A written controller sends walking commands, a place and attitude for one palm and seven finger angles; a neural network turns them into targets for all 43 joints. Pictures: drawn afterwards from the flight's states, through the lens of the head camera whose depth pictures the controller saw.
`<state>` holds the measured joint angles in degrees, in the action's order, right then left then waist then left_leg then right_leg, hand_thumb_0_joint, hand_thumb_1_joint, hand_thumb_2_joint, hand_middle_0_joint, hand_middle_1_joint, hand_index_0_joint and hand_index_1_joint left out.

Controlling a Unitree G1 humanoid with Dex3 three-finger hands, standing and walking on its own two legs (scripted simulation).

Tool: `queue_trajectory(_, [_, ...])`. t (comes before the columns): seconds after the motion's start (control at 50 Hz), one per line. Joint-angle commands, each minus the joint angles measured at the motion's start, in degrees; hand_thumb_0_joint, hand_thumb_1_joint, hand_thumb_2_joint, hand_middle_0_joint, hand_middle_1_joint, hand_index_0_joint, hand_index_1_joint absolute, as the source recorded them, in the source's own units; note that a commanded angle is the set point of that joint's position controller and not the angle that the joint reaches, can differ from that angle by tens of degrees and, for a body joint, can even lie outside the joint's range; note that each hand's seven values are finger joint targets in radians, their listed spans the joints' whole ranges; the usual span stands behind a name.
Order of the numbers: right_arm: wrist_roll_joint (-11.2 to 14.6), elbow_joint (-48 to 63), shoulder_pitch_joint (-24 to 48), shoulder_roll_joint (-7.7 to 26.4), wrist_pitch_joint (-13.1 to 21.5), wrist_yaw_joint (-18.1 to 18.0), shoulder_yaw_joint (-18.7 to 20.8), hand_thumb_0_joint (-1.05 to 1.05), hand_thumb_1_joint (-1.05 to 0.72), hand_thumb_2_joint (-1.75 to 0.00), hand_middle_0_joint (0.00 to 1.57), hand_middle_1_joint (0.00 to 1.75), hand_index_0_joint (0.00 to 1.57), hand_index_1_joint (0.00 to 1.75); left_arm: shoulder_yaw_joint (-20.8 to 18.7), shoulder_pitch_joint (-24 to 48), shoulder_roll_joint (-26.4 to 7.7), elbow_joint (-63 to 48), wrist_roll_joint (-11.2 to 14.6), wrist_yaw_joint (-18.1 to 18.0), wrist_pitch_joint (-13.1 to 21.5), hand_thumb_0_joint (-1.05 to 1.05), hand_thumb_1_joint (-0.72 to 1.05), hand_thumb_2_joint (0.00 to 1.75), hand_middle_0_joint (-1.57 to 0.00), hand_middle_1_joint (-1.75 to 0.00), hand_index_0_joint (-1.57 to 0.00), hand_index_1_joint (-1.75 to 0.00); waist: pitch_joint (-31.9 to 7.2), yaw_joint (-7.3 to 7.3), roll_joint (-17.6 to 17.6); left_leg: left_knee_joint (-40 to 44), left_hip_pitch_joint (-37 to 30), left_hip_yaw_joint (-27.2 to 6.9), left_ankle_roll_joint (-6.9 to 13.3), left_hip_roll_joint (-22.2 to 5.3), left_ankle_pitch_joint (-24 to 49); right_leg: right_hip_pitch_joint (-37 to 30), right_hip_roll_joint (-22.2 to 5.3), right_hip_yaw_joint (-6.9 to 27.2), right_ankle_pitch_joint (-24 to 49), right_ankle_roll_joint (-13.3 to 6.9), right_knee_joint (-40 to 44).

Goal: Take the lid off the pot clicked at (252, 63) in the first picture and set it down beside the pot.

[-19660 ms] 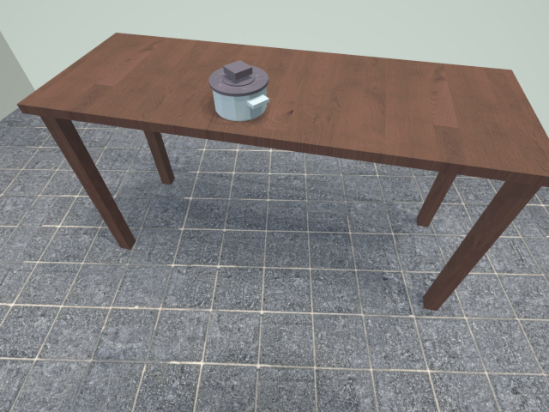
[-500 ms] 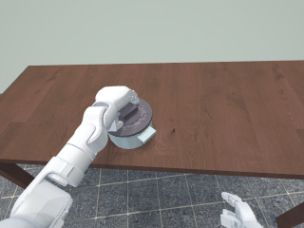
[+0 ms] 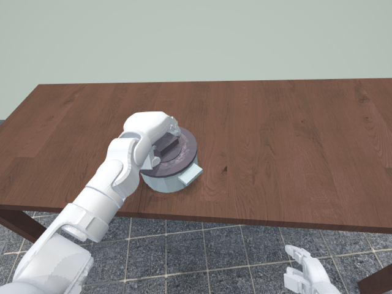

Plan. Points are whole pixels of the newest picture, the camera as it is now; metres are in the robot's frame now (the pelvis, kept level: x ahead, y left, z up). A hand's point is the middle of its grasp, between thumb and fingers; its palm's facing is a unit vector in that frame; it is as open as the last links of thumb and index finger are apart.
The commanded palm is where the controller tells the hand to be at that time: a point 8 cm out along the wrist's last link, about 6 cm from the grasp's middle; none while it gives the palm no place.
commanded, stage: close the fingers and squeeze the knob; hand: left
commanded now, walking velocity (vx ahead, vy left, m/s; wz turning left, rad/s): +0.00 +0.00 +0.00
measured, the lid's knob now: (162, 141) +0.42 +0.10 +0.08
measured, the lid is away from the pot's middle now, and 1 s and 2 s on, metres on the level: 0.00 0.00 0.01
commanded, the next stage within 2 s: lift the lid straight up in 1.00 s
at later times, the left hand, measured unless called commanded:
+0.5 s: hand (152, 147) +0.39 +0.11 +0.10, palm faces -0.26 -0.06 -0.96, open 9.1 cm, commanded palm +0.37 +0.12 +0.17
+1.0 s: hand (152, 146) +0.40 +0.11 +0.10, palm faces -0.26 -0.05 -0.96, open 9.0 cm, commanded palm +0.38 +0.11 +0.17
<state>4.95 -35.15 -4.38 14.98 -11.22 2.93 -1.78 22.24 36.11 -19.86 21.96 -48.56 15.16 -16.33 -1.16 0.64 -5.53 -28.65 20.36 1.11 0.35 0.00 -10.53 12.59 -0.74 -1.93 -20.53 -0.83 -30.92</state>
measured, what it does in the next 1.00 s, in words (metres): stands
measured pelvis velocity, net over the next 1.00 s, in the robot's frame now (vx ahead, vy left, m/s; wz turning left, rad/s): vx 0.00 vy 0.00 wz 0.00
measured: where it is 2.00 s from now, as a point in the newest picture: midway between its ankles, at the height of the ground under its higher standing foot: outside the picture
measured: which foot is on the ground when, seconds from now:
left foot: down 0.00-1.00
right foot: down 0.00-1.00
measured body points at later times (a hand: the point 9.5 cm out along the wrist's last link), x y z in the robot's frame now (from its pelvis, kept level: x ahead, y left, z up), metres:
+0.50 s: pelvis +0.00 +0.00 +0.00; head +0.01 -0.04 +0.45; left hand +0.40 +0.11 +0.15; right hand +0.18 -0.22 -0.12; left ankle +0.05 +0.12 -0.73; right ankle -0.05 -0.11 -0.73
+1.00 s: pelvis +0.00 +0.00 +0.00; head +0.01 -0.04 +0.45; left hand +0.40 +0.11 +0.15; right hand +0.18 -0.22 -0.12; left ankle +0.05 +0.12 -0.73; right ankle -0.05 -0.11 -0.73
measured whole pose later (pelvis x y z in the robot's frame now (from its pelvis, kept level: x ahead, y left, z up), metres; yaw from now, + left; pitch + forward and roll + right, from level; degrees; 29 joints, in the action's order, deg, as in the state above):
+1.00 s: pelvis +0.00 +0.00 +0.00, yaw +0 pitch +2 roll +0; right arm 4.9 -35.8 -4.7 14.8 -11.4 2.4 -2.2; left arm 23.3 38.6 -19.1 25.1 -48.8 15.0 -17.0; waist -1.3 0.7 -5.4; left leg -28.5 20.5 1.0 0.6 0.2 -10.1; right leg 12.5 -0.9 -2.0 -20.0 -0.5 -30.4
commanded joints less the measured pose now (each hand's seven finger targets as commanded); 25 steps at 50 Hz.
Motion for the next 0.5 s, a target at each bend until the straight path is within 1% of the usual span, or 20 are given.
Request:
queue_trajectory(0.0, [0.39, 8.71, 7.9, 4.45, 2.9, 0.04, 1.73, 0.0, -0.9, -0.9, 0.2, 0.3, 0.2, 0.3, -6.72, 24.5, -8.99, -10.4, -1.17, -2.09, -0.2, 0.0, -0.1, 1.26, -0.73, -0.47, -0.73, -0.47, -20.27, -0.33, 6.89, 0.01, -15.61, -0.65, 3.53, 1.97, 12.85, 0.42, 1.18, -0.05, 27.26, -0.84, 3.58])
queue_trajectory(0.02, [0.27, 8.63, 7.57, 4.76, 2.79, 0.07, 2.08, 0.0, -0.9, -0.9, 0.2, 0.3, 0.2, 0.3, -7.66, 23.64, -9.52, -9.37, -0.95, -2.05, -0.13, 0.0, -0.09, 1.25, -0.73, -0.5, -0.73, -0.5, -19.6, -0.03, 8.7, -0.27, -15.14, -0.54, 3.7, 1.89, 12.88, 0.36, 1.16, -0.05, 27.61, -0.81, 3.91])
queue_trajectory(0.06, [0.44, 8.58, 7.84, 4.36, 2.57, -0.01, 1.87, 0.0, -0.9, -0.9, 0.2, 0.3, 0.2, 0.3, -5.52, 24.74, -7.52, -8.6, -1.16, -1.96, -0.46, 0.0, -0.07, 1.24, -0.72, -0.55, -0.72, -0.55, -18.61, 0.13, 7.84, 0.25, -14.98, -0.47, 3.54, 1.84, 11.2, 1.71, 1.31, -0.31, 25.19, -0.76, 4.12])
queue_trajectory(0.08, [0.43, 8.34, 7.51, 4.47, 2.52, -0.13, 1.92, 0.0, -0.9, -0.9, 0.2, 0.3, 0.2, 0.3, -6.3, 24.99, -8.43, -8.38, -1.07, -2.09, -0.62, 0.0, -0.05, 1.23, -0.71, -0.58, -0.71, -0.58, -17.97, 0.17, 7.38, 0.43, -14.87, -0.37, 3.51, 1.67, 10.39, 2.04, 1.25, -0.29, 24.23, -0.77, 4.37])
queue_trajectory(0.1, [0.34, 8.38, 7.53, 4.71, 2.72, -0.25, 1.78, 0.0, -0.9, -0.9, 0.2, 0.3, 0.2, 0.3, -7.98, 26.17, -10.56, -9.42, -1.25, -2.21, -0.51, 0.0, -0.04, 1.22, -0.71, -0.6, -0.71, -0.6, -19.67, -0.28, 7.98, 0.42, -15.07, -0.69, 3.6, 1.9, 10.78, 0.65, 1.23, 0.04, 25.06, -0.75, 4.19])
queue_trajectory(0.12, [0.15, 8.59, 7.33, 5.04, 2.81, -0.31, 2.03, 0.0, -0.9, -0.9, 0.2, 0.3, 0.2, 0.3, -9.43, 24.55, -11.79, -8.97, -1.05, -2.29, -0.19, 0.0, -0.03, 1.21, -0.71, -0.62, -0.71, -0.62, -20.05, -0.29, 8.74, 0.04, -15.02, -0.6, 3.73, 1.87, 11.55, -0.09, 1.09, 0.23, 26.08, -0.8, 4.22])
queue_trajectory(0.14, [0.3, 8.72, 7.53, 4.59, 2.73, -0.31, 1.73, 0.0, -0.9, -0.9, 0.2, 0.3, 0.2, 0.3, -7.22, 24.07, -9.47, -8.32, -0.89, -2.06, -0.26, 0.0, -0.01, 1.21, -0.71, -0.64, -0.71, -0.64, -19.59, -0.11, 8.75, 0.3, -14.5, -0.29, 3.7, 1.96, 11.71, -0.21, 1.12, 0.11, 26.73, -0.6, 4.04])
queue_trajectory(0.16, [0.36, 8.72, 7.91, 4.51, 2.73, -0.14, 1.76, 0.0, -0.9, -0.9, 0.2, 0.3, 0.2, 0.3, -7.25, 25.27, -9.69, -10.08, -1.32, -2.01, -0.2, 0.0, 0.0, 1.2, -0.71, -0.66, -0.71, -0.66, -19.91, -0.27, 7.66, 0.24, -15.16, -0.49, 3.56, 1.83, 11.85, 0.33, 1.07, 0.05, 26.59, -0.71, 4.04])
queue_trajectory(0.18, [0.33, 8.91, 7.94, 4.27, 2.83, -0.04, 1.9, 0.0, -0.9, -0.9, 0.2, 0.3, 0.2, 0.3, -5.88, 24.57, -7.88, -10.21, -1.09, -1.93, -0.31, 0.0, 0.01, 1.19, -0.71, -0.68, -0.71, -0.68, -19.64, -0.1, 7.21, 0.1, -15.51, -0.57, 3.57, 1.85, 12.4, 0.72, 1.15, -0.21, 26.71, -0.83, 3.8])
queue_trajectory(0.2, [0.38, 8.73, 7.98, 4.5, 2.76, 0.04, 1.79, 0.0, -0.9, -0.9, 0.2, 0.3, 0.2, 0.3, -6.75, 24.53, -8.96, -10.0, -1.22, -1.98, -0.3, 0.0, 0.03, 1.18, -0.71, -0.7, -0.71, -0.7, -19.84, -0.26, 6.72, 0.1, -15.84, -0.7, 3.48, 1.83, 12.59, 0.97, 1.3, -0.19, 26.46, -0.91, 3.86])
queue_trajectory(0.22, [0.22, 8.74, 7.39, 4.79, 2.73, 0.14, 2.03, 0.0, -0.9, -0.9, 0.2, 0.3, 0.2, 0.3, -7.74, 23.96, -9.65, -9.74, -0.93, -1.99, -0.15, 0.0, 0.04, 1.17, -0.71, -0.72, -0.71, -0.72, -19.81, -0.14, 8.48, 0.05, -15.43, -0.88, 3.64, 1.83, 12.78, 0.27, 1.29, -0.37, 26.79, -0.94, 3.96])
queue_trajectory(0.28, [0.39, 8.71, 7.46, 4.62, 2.82, -0.21, 1.71, 0.0, -0.9, -0.9, 0.2, 0.3, 0.2, 0.3, -7.69, 23.03, -9.73, -8.18, -0.87, -1.94, -0.37, 0.0, 0.08, 1.14, -0.71, -0.76, -0.71, -0.76, -18.22, -0.35, 7.71, 0.55, -14.44, -0.35, 3.53, 1.77, 11.15, 0.67, 1.15, -0.07, 25.69, -0.69, 4.31])
queue_trajectory(0.3, [0.46, 8.61, 7.8, 4.63, 2.72, -0.15, 1.54, 0.0, -0.9, -0.9, 0.2, 0.3, 0.2, 0.3, -6.94, 24.46, -9.32, -8.29, -1.01, -1.88, -0.38, 0.0, 0.09, 1.13, -0.72, -0.77, -0.72, -0.77, -18.0, -0.21, 7.31, 0.71, -14.38, -0.62, 3.38, 1.9, 10.74, 1.14, 1.25, -0.2, 24.97, -0.77, 4.3])
queue_trajectory(0.32, [0.19, 8.64, 7.26, 4.98, 2.72, -0.15, 2.02, 0.0, -0.9, -0.9, 0.2, 0.3, 0.2, 0.3, -8.51, 24.33, -10.45, -9.54, -0.77, -1.97, -0.07, 0.0, 0.11, 1.12, -0.72, -0.79, -0.72, -0.79, -19.3, -0.2, 8.7, 0.31, -14.83, -0.72, 3.67, 1.79, 11.62, 0.15, 1.15, -0.16, 26.09, -0.83, 4.32])
queue_trajectory(0.36, [0.34, 8.97, 7.71, 4.52, 2.93, -0.03, 1.8, 0.0, -0.9, -0.9, 0.2, 0.3, 0.2, 0.3, -7.23, 23.75, -9.32, -10.05, -1.12, -1.92, -0.15, 0.0, 0.13, 1.1, -0.72, -0.81, -0.72, -0.81, -19.99, -0.48, 7.47, 0.24, -15.51, -0.74, 3.59, 1.9, 12.75, 0.14, 1.31, -0.22, 26.8, -0.85, 3.85])
queue_trajectory(0.38, [0.38, 8.82, 7.5, 4.53, 2.83, -0.03, 1.78, 0.0, -0.9, -0.9, 0.2, 0.3, 0.2, 0.3, -6.46, 22.71, -8.27, -8.23, -1.02, -1.89, -0.4, 0.0, 0.12, 1.12, -0.73, -0.78, -0.73, -0.78, -18.39, -0.16, 7.57, 0.4, -14.95, -0.59, 3.43, 1.69, 11.97, 1.16, 1.37, -0.4, 25.65, -0.83, 3.98])
queue_trajectory(0.4, [0.43, 8.67, 7.53, 4.63, 2.71, 0.05, 1.75, 0.0, -0.9, -0.9, 0.2, 0.3, 0.2, 0.3, -6.42, 24.64, -8.46, -9.65, -1.1, -1.89, -0.47, 0.0, 0.11, 1.14, -0.73, -0.77, -0.73, -0.76, -19.1, -0.19, 7.5, 0.6, -15.2, -0.84, 3.41, 1.78, 11.59, 1.09, 1.36, -0.47, 25.18, -0.84, 4.11])
queue_trajectory(0.42, [0.23, 8.77, 7.36, 4.9, 2.76, 0.04, 2.18, 0.0, -0.9, -0.9, 0.2, 0.3, 0.2, 0.3, -7.47, 24.27, -9.25, -9.86, -0.81, -1.87, -0.32, 0.0, 0.11, 1.15, -0.73, -0.76, -0.73, -0.75, -19.46, -0.01, 8.98, 0.19, -15.33, -0.84, 3.69, 1.74, 12.08, 0.58, 1.29, -0.29, 25.99, -0.87, 4.3])
queue_trajectory(0.46, [0.28, 8.9, 7.55, 4.72, 2.92, 0.02, 1.89, 0.0, -0.9, -0.9, 0.2, 0.3, 0.2, 0.3, -7.78, 24.81, -10.2, -11.12, -1.1, -1.89, -0.21, 0.0, 0.11, 1.17, -0.74, -0.75, -0.73, -0.74, -20.46, -0.42, 7.47, 0.42, -15.9, -0.9, 3.59, 1.82, 12.24, 0.06, 1.33, -0.24, 26.12, -0.88, 4.02])
queue_trajectory(0.48, [0.28, 9.07, 7.5, 4.49, 3.12, 0.02, 1.99, 0.0, -0.9, -0.9, 0.2, 0.3, 0.2, 0.3, -7.38, 23.01, -9.31, -10.74, -0.92, -1.88, -0.29, 0.0, 0.11, 1.18, -0.74, -0.75, -0.73, -0.74, -20.21, -0.51, 7.22, 0.09, -16.0, -0.72, 3.66, 1.77, 12.9, 0.22, 1.33, -0.22, 26.77, -0.87, 3.82])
